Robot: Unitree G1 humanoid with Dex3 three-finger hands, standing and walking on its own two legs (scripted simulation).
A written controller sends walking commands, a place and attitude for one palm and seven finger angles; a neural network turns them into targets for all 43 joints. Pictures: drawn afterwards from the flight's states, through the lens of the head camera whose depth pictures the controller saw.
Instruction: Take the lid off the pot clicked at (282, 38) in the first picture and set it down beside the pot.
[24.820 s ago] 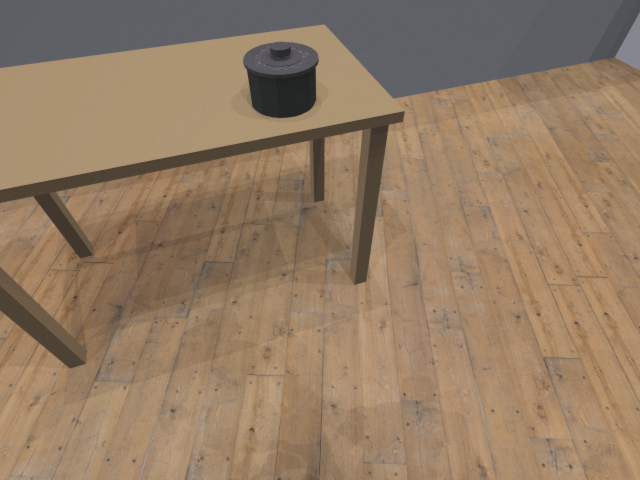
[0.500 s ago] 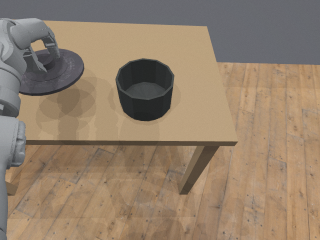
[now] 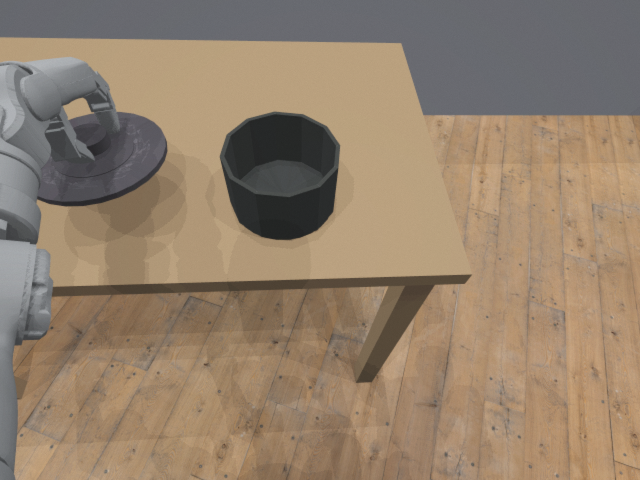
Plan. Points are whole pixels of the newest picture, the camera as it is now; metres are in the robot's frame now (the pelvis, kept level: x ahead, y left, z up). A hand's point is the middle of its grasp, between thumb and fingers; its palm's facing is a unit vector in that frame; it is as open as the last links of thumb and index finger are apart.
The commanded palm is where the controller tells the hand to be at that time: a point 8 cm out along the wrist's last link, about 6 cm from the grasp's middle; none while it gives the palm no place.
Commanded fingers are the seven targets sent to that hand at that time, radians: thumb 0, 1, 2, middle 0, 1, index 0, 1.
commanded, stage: lower the lid onto the table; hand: left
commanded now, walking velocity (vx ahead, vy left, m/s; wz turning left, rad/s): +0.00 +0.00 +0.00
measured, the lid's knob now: (88, 140) +0.52 +0.26 +0.12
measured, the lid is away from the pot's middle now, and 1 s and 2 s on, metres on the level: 0.24 0.24 0.25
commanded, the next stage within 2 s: open the fingers wide in 1.30 s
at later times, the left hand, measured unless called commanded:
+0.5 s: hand (89, 156) +0.49 +0.26 +0.11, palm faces -0.47 -0.11 -0.88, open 8.0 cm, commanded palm +0.53 +0.26 +0.18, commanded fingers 0.00 0.65 0.97 -0.86 -1.06 -0.79 -1.05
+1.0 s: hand (98, 170) +0.50 +0.26 +0.08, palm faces -0.50 -0.14 -0.85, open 8.0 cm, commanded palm +0.54 +0.26 +0.14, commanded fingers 0.00 0.65 0.97 -0.86 -1.06 -0.79 -1.05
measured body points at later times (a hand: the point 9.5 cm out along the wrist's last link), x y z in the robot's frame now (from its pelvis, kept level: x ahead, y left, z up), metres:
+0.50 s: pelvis +0.00 +0.00 +0.00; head +0.09 +0.01 +0.44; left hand +0.51 +0.26 +0.16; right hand +0.00 -0.29 -0.12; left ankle -0.01 +0.05 -0.73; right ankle -0.02 -0.14 -0.73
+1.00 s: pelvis +0.01 +0.00 -0.01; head +0.11 +0.01 +0.43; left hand +0.52 +0.27 +0.13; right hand -0.02 -0.28 -0.13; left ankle -0.01 +0.05 -0.73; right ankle -0.02 -0.14 -0.73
